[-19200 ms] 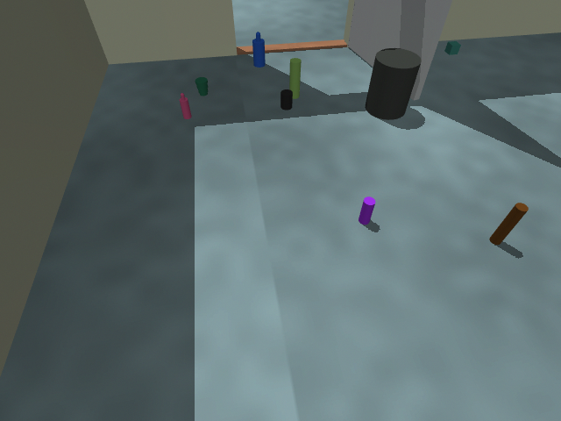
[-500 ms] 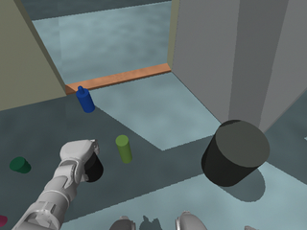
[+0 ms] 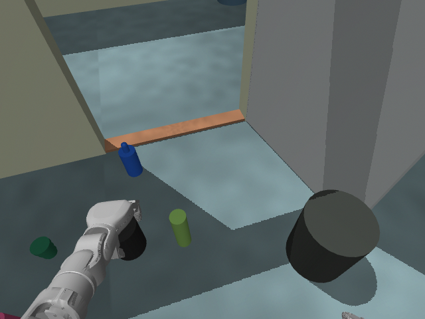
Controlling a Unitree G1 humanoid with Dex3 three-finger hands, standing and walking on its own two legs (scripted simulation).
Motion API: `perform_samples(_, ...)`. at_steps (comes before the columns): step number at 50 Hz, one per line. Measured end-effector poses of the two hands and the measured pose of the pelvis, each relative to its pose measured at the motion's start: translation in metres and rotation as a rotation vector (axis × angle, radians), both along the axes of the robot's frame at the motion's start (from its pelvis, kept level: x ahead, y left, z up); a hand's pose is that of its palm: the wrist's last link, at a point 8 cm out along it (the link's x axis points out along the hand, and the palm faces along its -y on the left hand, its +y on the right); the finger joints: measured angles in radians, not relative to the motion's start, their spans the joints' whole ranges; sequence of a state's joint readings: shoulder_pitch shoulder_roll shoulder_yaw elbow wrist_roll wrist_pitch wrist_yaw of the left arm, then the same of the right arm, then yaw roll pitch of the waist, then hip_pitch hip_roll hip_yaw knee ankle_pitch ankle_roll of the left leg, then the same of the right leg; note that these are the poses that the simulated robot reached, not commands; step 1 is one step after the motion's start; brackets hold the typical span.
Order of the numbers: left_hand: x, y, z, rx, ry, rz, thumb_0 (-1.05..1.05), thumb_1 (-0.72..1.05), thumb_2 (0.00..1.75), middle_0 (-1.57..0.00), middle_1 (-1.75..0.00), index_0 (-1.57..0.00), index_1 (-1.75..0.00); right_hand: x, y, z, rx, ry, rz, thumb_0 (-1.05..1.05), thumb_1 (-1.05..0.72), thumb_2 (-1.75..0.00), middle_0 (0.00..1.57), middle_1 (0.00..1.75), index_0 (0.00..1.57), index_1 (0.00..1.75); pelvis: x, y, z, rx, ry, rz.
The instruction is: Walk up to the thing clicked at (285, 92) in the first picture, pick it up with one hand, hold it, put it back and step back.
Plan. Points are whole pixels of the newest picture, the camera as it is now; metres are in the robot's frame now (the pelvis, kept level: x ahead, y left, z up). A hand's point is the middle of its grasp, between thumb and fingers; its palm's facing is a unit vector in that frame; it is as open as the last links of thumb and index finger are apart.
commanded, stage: hold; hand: left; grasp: from above
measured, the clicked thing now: (124, 230) +0.34 +0.22 -0.11
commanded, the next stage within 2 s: crouch in 1.72 s
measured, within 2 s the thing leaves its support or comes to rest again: neither
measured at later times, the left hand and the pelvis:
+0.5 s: hand (112, 232) +0.31 +0.22 -0.04, palm faces -0.45 -0.05 -0.89, open 10.2 cm; pelvis +0.00 +0.00 +0.01, yaw -1 degrees
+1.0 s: hand (108, 236) +0.29 +0.22 -0.01, palm faces -0.44 -0.04 -0.90, open 10.2 cm; pelvis -0.01 +0.00 +0.02, yaw -1 degrees
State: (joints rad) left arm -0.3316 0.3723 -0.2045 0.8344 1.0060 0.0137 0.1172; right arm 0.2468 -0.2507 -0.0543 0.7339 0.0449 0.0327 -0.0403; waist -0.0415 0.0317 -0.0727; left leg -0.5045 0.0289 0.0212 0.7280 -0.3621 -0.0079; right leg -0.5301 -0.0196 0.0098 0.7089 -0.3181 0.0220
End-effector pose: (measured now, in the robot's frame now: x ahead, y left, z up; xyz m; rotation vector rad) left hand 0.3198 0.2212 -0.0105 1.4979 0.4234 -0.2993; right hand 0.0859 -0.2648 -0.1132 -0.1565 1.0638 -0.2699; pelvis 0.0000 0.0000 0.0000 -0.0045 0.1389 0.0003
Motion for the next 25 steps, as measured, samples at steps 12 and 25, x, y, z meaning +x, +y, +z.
perform_samples(12,0.002,0.000,0.018,0.003,0.005,-0.010,0.02,-0.10,0.76,-0.63,-0.84,-0.57,-0.85,0.017,0.001,0.011,0.010,-0.041,0.006,0.00,-0.91,-0.90,0.20,0.30,0.21,0.30,0.006,0.000,0.008,0.003,-0.035,-0.007)
perform_samples(25,-0.008,-0.001,0.033,0.000,0.007,-0.023,0.02,-0.09,0.74,-0.64,-0.82,-0.59,-0.84,0.021,0.003,0.017,0.021,-0.065,0.018,0.00,-0.91,-0.90,0.20,0.30,0.21,0.30,0.001,-0.001,0.014,0.007,-0.069,-0.013)
